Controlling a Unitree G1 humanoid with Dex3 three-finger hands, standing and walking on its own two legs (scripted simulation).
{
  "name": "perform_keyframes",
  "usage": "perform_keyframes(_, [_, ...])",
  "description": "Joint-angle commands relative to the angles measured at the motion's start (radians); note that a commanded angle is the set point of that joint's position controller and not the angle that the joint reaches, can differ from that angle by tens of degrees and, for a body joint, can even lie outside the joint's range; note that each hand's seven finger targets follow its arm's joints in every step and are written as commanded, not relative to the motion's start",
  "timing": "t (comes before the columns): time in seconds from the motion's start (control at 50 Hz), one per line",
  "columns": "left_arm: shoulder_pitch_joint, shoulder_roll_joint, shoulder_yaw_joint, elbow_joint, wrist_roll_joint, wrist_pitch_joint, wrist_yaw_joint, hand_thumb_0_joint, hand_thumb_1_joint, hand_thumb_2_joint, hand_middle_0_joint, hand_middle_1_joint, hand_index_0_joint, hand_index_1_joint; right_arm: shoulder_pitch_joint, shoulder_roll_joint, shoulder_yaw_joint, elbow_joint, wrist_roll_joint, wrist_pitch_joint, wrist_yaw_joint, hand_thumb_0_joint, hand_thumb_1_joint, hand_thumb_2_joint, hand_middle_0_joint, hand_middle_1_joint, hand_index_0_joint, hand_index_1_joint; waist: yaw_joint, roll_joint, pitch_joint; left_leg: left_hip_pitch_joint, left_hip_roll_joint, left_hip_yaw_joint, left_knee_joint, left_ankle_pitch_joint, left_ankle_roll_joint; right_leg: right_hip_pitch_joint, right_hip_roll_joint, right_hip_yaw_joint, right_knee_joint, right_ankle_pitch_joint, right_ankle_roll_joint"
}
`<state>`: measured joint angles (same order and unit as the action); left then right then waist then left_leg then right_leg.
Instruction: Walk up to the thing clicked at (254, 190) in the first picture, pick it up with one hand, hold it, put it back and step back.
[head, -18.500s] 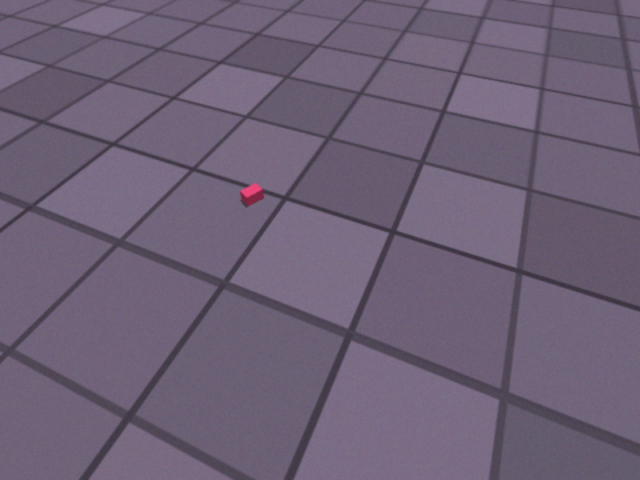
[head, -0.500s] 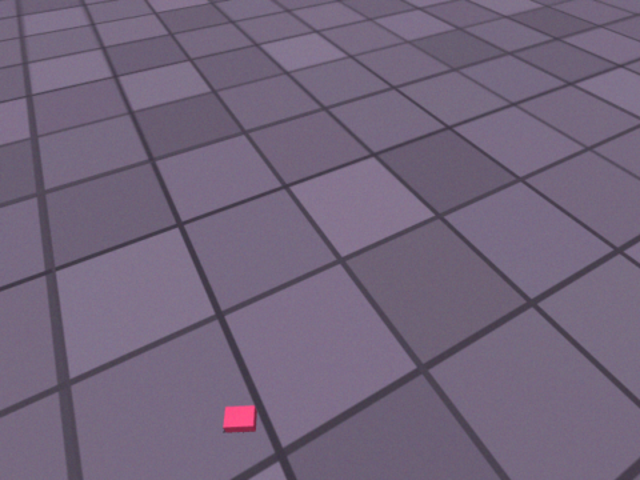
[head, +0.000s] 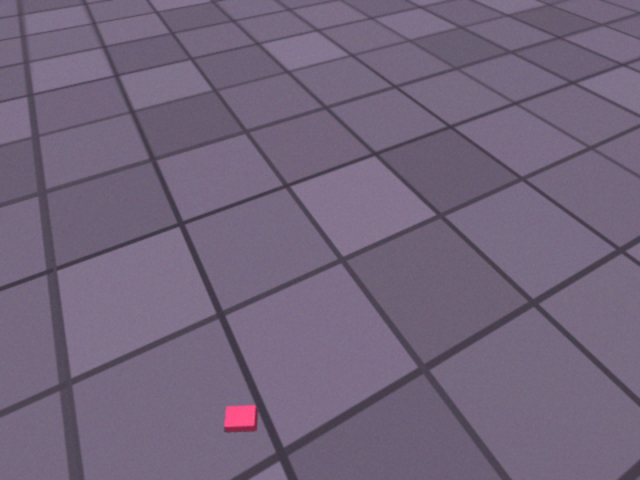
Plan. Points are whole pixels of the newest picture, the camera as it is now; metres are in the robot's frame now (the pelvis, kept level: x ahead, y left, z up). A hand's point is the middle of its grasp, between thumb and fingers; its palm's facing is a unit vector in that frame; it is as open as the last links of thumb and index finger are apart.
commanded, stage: stand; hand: left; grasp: from above
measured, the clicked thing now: (241, 418) +0.40 +0.25 -0.76
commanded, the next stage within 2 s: rise first in 0.50 s
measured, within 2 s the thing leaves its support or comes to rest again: neither
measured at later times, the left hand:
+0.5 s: hand out of the picture +0.07 +0.25 -0.15, palm faces -0.02 -0.94 -0.35, open 7.4 cm
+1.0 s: hand out of the picture +0.14 +0.26 -0.19, palm faces -0.06 -0.92 -0.40, open 11.8 cm
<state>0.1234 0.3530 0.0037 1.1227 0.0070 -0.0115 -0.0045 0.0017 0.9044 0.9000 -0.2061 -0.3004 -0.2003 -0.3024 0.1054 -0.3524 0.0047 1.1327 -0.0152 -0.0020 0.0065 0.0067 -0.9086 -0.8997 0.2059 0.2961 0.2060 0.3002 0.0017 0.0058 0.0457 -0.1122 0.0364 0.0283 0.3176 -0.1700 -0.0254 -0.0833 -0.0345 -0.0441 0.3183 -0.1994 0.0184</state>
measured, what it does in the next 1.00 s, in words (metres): stands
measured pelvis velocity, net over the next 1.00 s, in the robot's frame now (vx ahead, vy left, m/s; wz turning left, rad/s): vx -0.01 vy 0.00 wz -0.01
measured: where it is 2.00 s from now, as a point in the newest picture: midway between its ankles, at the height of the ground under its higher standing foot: outside the picture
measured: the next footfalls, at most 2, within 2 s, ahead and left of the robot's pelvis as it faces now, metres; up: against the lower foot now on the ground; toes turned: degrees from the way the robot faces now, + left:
none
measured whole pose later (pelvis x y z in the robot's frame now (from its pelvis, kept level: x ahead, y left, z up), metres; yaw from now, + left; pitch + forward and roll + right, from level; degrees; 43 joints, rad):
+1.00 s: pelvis -0.01 +0.00 -0.04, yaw +0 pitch +9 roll +0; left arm 0.01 0.32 0.16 0.94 0.17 0.06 0.00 0.00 -0.04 0.92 -0.14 -0.90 -0.14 -0.90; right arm 0.26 -0.24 -0.03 0.71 0.01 -0.05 -0.01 0.01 -0.88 -0.89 0.21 0.30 0.21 0.30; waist -0.03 0.00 -0.03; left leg -0.56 0.05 0.02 0.74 -0.34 -0.02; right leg -0.52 -0.04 -0.03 0.72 -0.36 0.02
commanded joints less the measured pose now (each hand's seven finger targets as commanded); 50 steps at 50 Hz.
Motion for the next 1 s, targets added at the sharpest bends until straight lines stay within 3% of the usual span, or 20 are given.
perform_keyframes(0.0, [-0.033, 0.213, 0.037, -0.062, 0.003, -0.017, 0.010, 0.000, 0.900, 0.900, -0.200, -0.300, -0.200, -0.301, -0.038, -0.213, -0.042, -0.061, 0.004, -0.026, -0.012, 0.000, -0.900, -0.900, 0.200, 0.300, 0.200, 0.300, 0.000, -0.003, -0.059, 0.016, 0.104, -0.082, -0.047, 0.139, 0.032, -0.014, -0.108, 0.089, -0.056, 0.146, -0.030])
perform_keyframes(0.26, [-0.031, 0.215, 0.037, -0.065, 0.004, -0.019, 0.014, 0.000, 0.900, 0.900, -0.200, -0.300, -0.200, -0.301, -0.033, -0.212, -0.043, -0.065, 0.005, -0.025, -0.012, 0.000, -0.900, -0.900, 0.200, 0.300, 0.200, 0.300, -0.003, -0.013, -0.076, 0.042, 0.110, -0.085, -0.034, 0.189, 0.035, -0.008, -0.110, 0.083, -0.049, 0.179, -0.029])
perform_keyframes(0.56, [-0.025, 0.217, 0.036, -0.068, 0.004, -0.019, 0.013, 0.000, 0.900, 0.900, -0.200, -0.300, -0.200, -0.301, -0.035, -0.212, -0.047, -0.069, 0.004, -0.024, -0.012, 0.000, -0.900, -0.900, 0.200, 0.300, 0.200, 0.300, 0.000, -0.016, -0.071, 0.045, 0.109, -0.078, -0.031, 0.177, 0.037, -0.014, -0.110, 0.085, -0.053, 0.182, -0.032])
perform_keyframes(0.58, [-0.028, 0.217, 0.037, -0.068, 0.004, -0.019, 0.014, 0.000, 0.820, 0.978, -0.141, -0.380, -0.128, -0.381, -0.033, -0.212, -0.046, -0.070, 0.005, -0.024, -0.012, 0.000, -0.943, -0.918, 0.199, 0.302, 0.200, 0.301, -0.001, -0.010, -0.064, 0.032, 0.105, -0.075, -0.034, 0.168, 0.037, -0.011, -0.112, 0.090, -0.058, 0.186, -0.031])
perform_keyframes(0.6, [-0.379, 0.034, 0.040, -0.419, -0.047, -0.110, 0.026, 0.000, 0.740, 0.947, -0.221, -0.460, -0.208, -0.461, -0.008, -0.038, -0.002, -0.344, 0.072, -0.073, -0.032, 0.000, -0.995, -0.924, 0.199, 0.300, 0.200, 0.300, -0.129, 0.018, 0.028, -0.097, -0.038, 0.036, 0.032, 0.007, 0.037, -0.246, 0.022, 0.027, 0.016, 0.098, -0.019])
perform_keyframes(0.62, [-0.530, 0.123, 0.077, -0.399, -0.043, -0.107, 0.038, 0.000, 0.660, 0.967, -0.206, -0.540, -0.170, -0.541, 0.018, -0.085, -0.017, -0.322, 0.073, -0.074, -0.044, 0.000, -0.937, -0.911, 0.198, 0.300, 0.199, 0.300, -0.089, -0.023, -0.030, -0.086, -0.039, 0.028, 0.045, -0.017, 0.040, -0.188, 0.020, 0.015, 0.023, 0.057, -0.016])
perform_keyframes(0.64, [-0.259, 0.196, 0.119, -0.157, -0.017, -0.059, 0.040, 0.000, 0.580, 0.928, -0.206, -0.620, -0.186, -0.621, 0.085, -0.106, -0.029, -0.291, 0.079, -0.057, -0.055, 0.000, -0.917, -0.906, 0.198, 0.300, 0.199, 0.300, -0.052, -0.010, -0.013, -0.105, -0.042, 0.034, 0.046, -0.027, 0.036, -0.182, 0.027, 0.004, 0.021, 0.016, -0.026])
perform_keyframes(0.66, [-0.227, 0.196, 0.134, -0.074, 0.007, -0.039, 0.024, 0.000, 0.500, 0.926, -0.188, -0.671, -0.176, -0.682, 0.098, -0.104, -0.045, -0.312, 0.068, -0.050, -0.053, 0.000, -0.905, -0.900, 0.199, 0.300, 0.199, 0.300, -0.052, -0.061, -0.033, -0.140, -0.046, 0.032, 0.086, -0.020, 0.042, -0.208, 0.027, 0.002, 0.043, 0.008, -0.027])
perform_keyframes(0.7, [-0.339, 0.226, 0.156, -0.150, 0.048, -0.052, -0.002, 0.000, 0.346, 0.903, -0.153, -0.816, -0.166, -0.802, 0.116, -0.091, -0.066, -0.354, 0.049, -0.061, -0.055, 0.000, -0.899, -0.899, 0.199, 0.300, 0.199, 0.300, -0.032, -0.044, -0.150, -0.151, -0.042, 0.025, 0.152, 0.031, 0.040, -0.214, 0.024, 0.006, 0.123, 0.070, -0.028])
perform_keyframes(0.72, [-0.187, 0.244, 0.201, -0.052, 0.080, -0.034, -0.005, 0.000, 0.266, 0.879, -0.132, -0.895, -0.160, -0.865, 0.134, -0.098, -0.083, -0.373, 0.039, -0.065, -0.052, 0.000, -0.886, -0.894, 0.199, 0.300, 0.200, 0.300, -0.006, -0.021, -0.197, -0.181, -0.050, 0.022, 0.186, 0.058, 0.035, -0.208, 0.020, 0.006, 0.159, 0.091, -0.031])
perform_keyframes(0.74, [-0.102, 0.220, 0.209, -0.045, 0.099, -0.024, -0.012, 0.000, 0.186, 0.877, -0.122, -0.928, -0.153, -0.895, 0.144, -0.093, -0.091, -0.391, 0.031, -0.066, -0.044, 0.000, -0.867, -0.889, 0.199, 0.300, 0.200, 0.300, 0.018, 0.001, -0.216, -0.218, -0.052, 0.021, 0.218, 0.079, 0.029, -0.224, 0.024, 0.006, 0.195, 0.101, -0.035])
perform_keyframes(0.76, [-0.097, 0.209, 0.207, -0.091, 0.114, -0.018, -0.016, 0.000, 0.112, 0.892, -0.113, -0.952, -0.143, -0.920, 0.147, -0.088, -0.095, -0.422, 0.030, -0.069, -0.040, 0.000, -0.879, -0.892, 0.199, 0.300, 0.200, 0.300, 0.026, 0.022, -0.252, -0.213, -0.054, 0.022, 0.229, 0.100, 0.024, -0.213, 0.027, 0.007, 0.215, 0.113, -0.038])
perform_keyframes(0.82, [-0.100, 0.164, 0.192, -0.186, 0.139, 0.022, -0.003, 0.000, -0.105, 0.899, -0.115, -0.981, -0.136, -0.960, 0.145, -0.074, -0.102, -0.480, 0.036, -0.073, -0.035, 0.000, -0.852, -0.885, 0.200, 0.300, 0.200, 0.300, 0.015, 0.044, -0.279, -0.222, -0.050, 0.018, 0.251, 0.125, 0.020, -0.238, 0.034, 0.005, 0.240, 0.125, -0.037])
perform_keyframes(0.88, [-0.124, 0.168, 0.196, -0.224, 0.165, 0.065, 0.015, 0.000, -0.345, 0.944, -0.114, -0.984, -0.112, -0.985, 0.122, -0.064, -0.098, -0.528, 0.038, -0.078, -0.028, 0.000, -0.847, -0.885, 0.201, 0.300, 0.200, 0.300, -0.003, 0.002, -0.238, -0.297, -0.043, 0.008, 0.300, 0.071, 0.024, -0.315, 0.039, -0.002, 0.276, 0.065, -0.033])
perform_keyframes(0.98, [-0.095, 0.159, 0.216, -0.353, 0.189, 0.064, 0.028, 0.000, -0.451, 0.931, -0.128, -1.000, -0.126, -1.001, 0.145, -0.056, -0.112, -0.575, 0.027, -0.113, -0.023, 0.000, -0.847, -0.886, 0.201, 0.300, 0.200, 0.300, -0.011, 0.016, -0.296, -0.398, -0.033, 0.003, 0.444, 0.039, 0.025, -0.447, 0.038, -0.002, 0.419, 0.031, -0.030])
